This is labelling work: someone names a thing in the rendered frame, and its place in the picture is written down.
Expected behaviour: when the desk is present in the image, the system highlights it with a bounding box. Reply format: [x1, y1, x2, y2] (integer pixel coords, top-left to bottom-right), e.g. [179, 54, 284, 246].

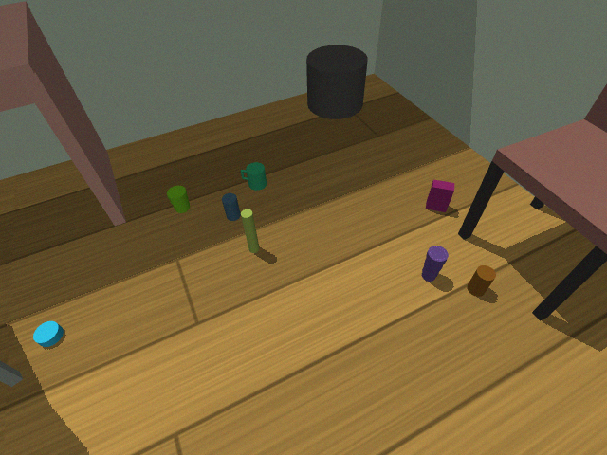
[0, 1, 126, 226]

